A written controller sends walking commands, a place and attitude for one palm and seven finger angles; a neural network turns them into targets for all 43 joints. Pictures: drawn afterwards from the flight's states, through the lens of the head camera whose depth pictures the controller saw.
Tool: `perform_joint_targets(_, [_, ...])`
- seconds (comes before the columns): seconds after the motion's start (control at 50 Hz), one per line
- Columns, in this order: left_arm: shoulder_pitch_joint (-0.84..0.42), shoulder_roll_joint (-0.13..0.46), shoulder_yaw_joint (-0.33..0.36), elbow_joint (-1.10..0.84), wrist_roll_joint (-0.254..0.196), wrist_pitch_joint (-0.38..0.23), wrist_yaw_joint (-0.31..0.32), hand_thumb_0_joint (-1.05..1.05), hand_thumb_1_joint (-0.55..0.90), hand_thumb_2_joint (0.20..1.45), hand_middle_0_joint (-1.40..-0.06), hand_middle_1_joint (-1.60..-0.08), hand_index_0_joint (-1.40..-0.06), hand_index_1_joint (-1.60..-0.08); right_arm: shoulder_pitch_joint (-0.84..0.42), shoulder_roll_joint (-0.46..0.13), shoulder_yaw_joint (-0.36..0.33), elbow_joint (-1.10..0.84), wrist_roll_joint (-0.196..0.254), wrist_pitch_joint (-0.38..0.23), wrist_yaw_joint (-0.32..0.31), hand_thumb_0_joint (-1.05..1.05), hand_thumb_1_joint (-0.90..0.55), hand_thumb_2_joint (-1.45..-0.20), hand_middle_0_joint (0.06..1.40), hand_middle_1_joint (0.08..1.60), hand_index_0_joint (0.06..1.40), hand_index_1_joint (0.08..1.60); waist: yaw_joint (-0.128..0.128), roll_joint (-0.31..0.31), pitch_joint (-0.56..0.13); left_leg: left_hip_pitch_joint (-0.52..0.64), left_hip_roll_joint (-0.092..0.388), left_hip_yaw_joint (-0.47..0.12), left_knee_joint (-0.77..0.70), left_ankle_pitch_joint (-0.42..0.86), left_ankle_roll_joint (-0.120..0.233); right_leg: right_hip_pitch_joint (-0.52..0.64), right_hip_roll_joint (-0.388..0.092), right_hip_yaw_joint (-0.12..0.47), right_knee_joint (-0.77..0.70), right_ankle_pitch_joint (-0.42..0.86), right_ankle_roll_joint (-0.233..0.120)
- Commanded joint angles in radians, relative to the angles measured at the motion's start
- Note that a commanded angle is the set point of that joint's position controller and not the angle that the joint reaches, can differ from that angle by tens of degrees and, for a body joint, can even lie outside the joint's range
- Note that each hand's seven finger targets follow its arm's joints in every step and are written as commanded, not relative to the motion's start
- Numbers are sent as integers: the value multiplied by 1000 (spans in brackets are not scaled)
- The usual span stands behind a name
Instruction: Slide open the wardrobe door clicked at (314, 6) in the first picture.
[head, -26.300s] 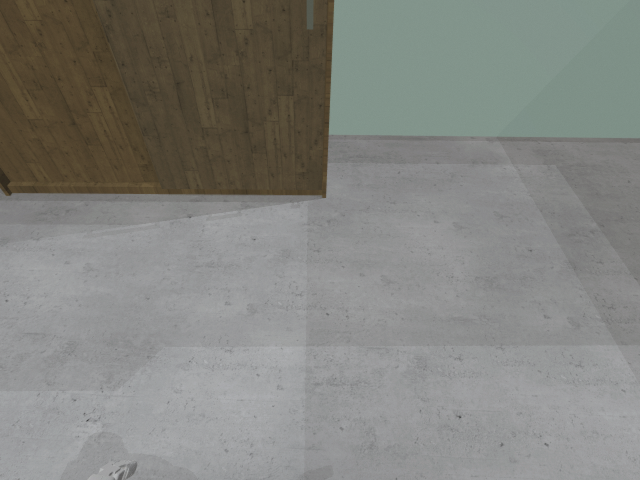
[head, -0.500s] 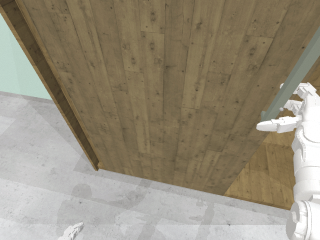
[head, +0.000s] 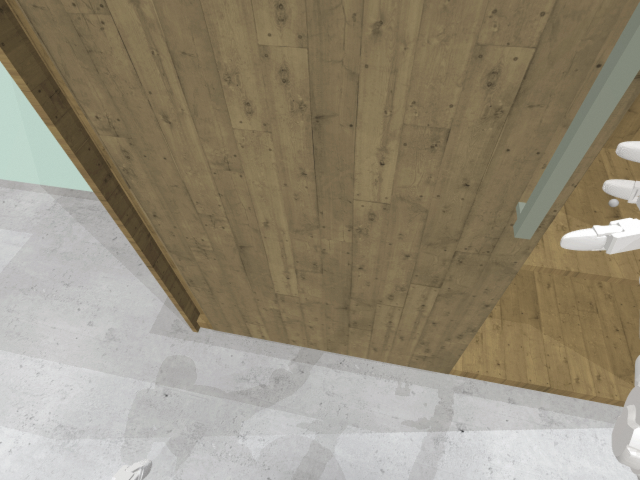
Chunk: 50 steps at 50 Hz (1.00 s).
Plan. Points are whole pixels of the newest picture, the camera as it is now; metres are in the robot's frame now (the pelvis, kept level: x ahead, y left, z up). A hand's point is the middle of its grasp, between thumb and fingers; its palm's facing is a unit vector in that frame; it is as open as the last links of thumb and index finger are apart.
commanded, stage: slip the hand off the handle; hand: right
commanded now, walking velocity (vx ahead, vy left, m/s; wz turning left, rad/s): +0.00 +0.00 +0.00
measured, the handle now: (574, 128) +0.49 -0.24 +0.19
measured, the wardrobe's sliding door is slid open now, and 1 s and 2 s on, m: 0.65 0.65 0.65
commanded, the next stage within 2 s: draw the hand back to the body in 0.62 s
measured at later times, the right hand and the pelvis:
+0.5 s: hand out of the picture +0.34 -0.29 +0.12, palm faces +0.32 +0.93 -0.20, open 14.7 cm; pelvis +0.01 +0.00 +0.00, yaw -1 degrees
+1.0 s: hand out of the picture +0.28 -0.27 +0.15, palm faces +0.10 +0.99 -0.02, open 14.7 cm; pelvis -0.01 +0.03 +0.00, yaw +0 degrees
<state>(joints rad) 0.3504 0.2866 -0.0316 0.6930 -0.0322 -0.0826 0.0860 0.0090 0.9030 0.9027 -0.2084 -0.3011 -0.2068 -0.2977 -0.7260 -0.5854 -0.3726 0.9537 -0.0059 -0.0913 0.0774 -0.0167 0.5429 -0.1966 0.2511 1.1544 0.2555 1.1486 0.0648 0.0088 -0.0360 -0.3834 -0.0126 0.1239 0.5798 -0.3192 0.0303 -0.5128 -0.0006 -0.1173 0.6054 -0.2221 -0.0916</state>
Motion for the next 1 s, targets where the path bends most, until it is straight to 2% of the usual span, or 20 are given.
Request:
perform_joint_targets(0.0, [36,168,73,-127,-10,-35,-6,0,900,900,-200,-300,-200,-300,-231,-247,-39,-318,45,-81,21,0,550,-200,250,1150,250,1150,-55,-171,-411,-93,-20,-79,-72,172,8,492,-56,220,-54,289,55])
perform_joint_targets(0.08, [1,167,74,-165,-26,-25,-5,0,900,900,-200,-300,-200,-300,-83,-235,-74,-373,90,1,22,0,550,-200,250,1150,250,1150,-71,-56,-284,-42,-20,-75,-100,170,2,378,-53,197,-81,226,39])
perform_joint_targets(0.14, [-22,160,71,-181,-27,-28,1,0,900,900,-200,-300,-200,-300,-93,-236,-81,-496,87,34,-4,0,550,-200,250,1150,250,1150,-64,-54,-270,-33,-20,-80,-103,168,-5,375,-49,186,-96,196,33])
perform_joint_targets(0.2, [-37,152,69,-183,-18,-37,6,0,900,900,-200,-300,-200,-300,-90,-290,-133,-644,71,14,-36,0,550,-200,250,1150,250,1150,-66,-101,-317,-23,-25,-87,-97,170,-2,426,-53,193,-94,223,35])
perform_joint_targets(0.24, [-61,131,62,-188,-17,-49,4,0,900,900,-200,-300,-200,-300,-29,-207,-78,-724,72,-2,-38,0,550,-200,250,1150,250,1150,-67,-164,-330,-61,-26,-80,-85,158,-2,497,-68,217,-94,251,49])
perform_joint_targets(0.28, [-75,125,57,-186,-17,-59,8,0,900,900,-200,-300,-200,-300,7,-159,-41,-760,85,0,-28,0,550,-200,250,1150,250,1150,-59,-166,-314,-63,-24,-80,-93,159,-2,507,-69,218,-91,251,50])
perform_joint_targets(0.3, [-75,130,61,-175,-19,-62,10,0,900,900,-200,-300,-200,-300,25,-185,-69,-761,94,11,-24,0,550,-200,250,1150,250,1150,-64,-170,-310,-62,-26,-77,-92,151,-2,508,-72,231,-99,236,58])
perform_joint_targets(0.32, [-88,127,59,-180,-21,-67,11,0,900,900,-200,-300,-200,-300,74,-140,-41,-754,104,31,-13,0,550,-200,250,1150,250,1150,-66,-162,-299,-61,-23,-76,-97,147,-4,504,-70,231,-105,212,57])
perform_joint_targets(0.46, [-155,119,44,-201,-39,-78,27,0,900,900,-200,-300,-200,-300,157,-75,5,-809,136,152,1,0,550,-200,250,1150,250,1150,-72,-83,-194,-34,-12,-68,-126,120,-1,432,-52,227,-145,87,55])
perform_joint_targets(0.58, [-195,106,32,-205,-35,-86,30,0,900,900,-200,-300,-200,-300,224,-130,-60,-912,134,120,-22,0,550,-200,250,1150,250,1150,-88,-53,-200,20,-13,-82,-143,130,3,422,-36,185,-131,111,45])
perform_joint_targets(0.6, [-205,100,27,-209,-32,-90,28,0,900,900,-200,-300,-200,-300,226,-104,-38,-943,135,115,-19,0,550,-200,250,1150,250,1150,-88,-96,-216,23,-11,-84,-139,134,3,435,-33,179,-131,118,45])
perform_joint_targets(0.68, [-211,102,20,-192,-35,-88,39,0,900,900,-200,-300,-200,-300,227,-174,-96,-893,144,126,-3,0,550,-200,250,1150,250,1150,-85,-98,-162,31,-7,-98,-163,108,2,387,-24,159,-126,75,43])
perform_joint_targets(0.72, [-223,97,16,-191,-37,-93,45,0,900,900,-200,-300,-200,-300,170,-157,-68,-891,144,131,11,0,550,-200,250,1150,250,1150,-73,-133,-155,18,-4,-102,-167,96,1,394,-19,156,-127,58,43])
perform_joint_targets(0.74, [-213,102,5,-180,-47,-112,52,0,900,900,-200,-300,-200,-300,136,-41,-33,-904,308,76,127,0,550,-200,250,1150,250,1150,-20,-96,-181,63,-5,-102,-188,119,-1,431,-19,162,-127,67,48])
perform_joint_targets(0.76, [-228,100,2,-172,-50,-127,61,0,900,900,-200,-300,-200,-300,156,-119,-92,-874,331,43,190,0,550,-200,250,1150,250,1150,-54,-106,-199,78,-5,-112,-181,131,1,435,-18,162,-115,73,44])
perform_joint_targets(0.78, [-233,97,-4,-177,-53,-134,67,0,900,900,-200,-300,-200,-300,183,-133,-101,-866,344,26,228,0,550,-200,250,1150,250,1150,-65,-114,-209,104,-1,-120,-178,148,0,413,-13,151,-102,81,39])
perform_joint_targets(0.8, [-226,99,-1,-175,-50,-145,70,0,900,900,-200,-300,-200,-300,201,-155,-120,-864,365,11,267,0,550,-200,250,1150,250,1150,-64,-105,-230,118,3,-128,-171,180,-5,412,-10,150,-99,95,35])
perform_joint_targets(0.86, [-222,107,-2,-184,-54,-161,66,0,900,900,-200,-300,-200,-300,266,-198,-148,-766,378,-3,377,0,550,-200,250,1150,250,1150,-78,-97,-163,85,17,-154,-167,171,-19,355,-15,155,-92,77,39])
perform_joint_targets(0.9, [-224,107,3,-205,-56,-165,55,0,900,900,-200,-300,-200,-300,357,-179,-146,-736,374,34,381,0,550,-200,250,1150,250,1150,-97,-90,-124,84,31,-169,-170,157,-23,307,-21,150,-90,71,41])
perform_joint_targets(0.98, [-238,111,14,-252,-61,-172,36,0,900,900,-200,-300,-200,-300,471,-223,-247,-797,401,92,344,0,550,-200,250,1150,250,1150,-131,-40,-154,116,56,-208,-177,156,-47,276,-29,157,-73,71,49])
